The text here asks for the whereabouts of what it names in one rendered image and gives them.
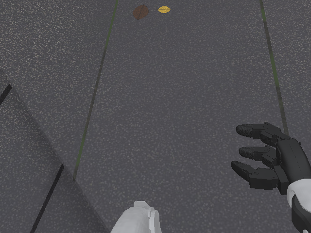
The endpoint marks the left robot thigh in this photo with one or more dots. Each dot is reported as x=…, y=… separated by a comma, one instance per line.
x=138, y=219

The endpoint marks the right robot hand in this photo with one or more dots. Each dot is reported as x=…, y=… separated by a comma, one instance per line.
x=287, y=163

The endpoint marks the robot right forearm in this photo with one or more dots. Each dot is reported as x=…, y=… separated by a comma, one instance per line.
x=299, y=199

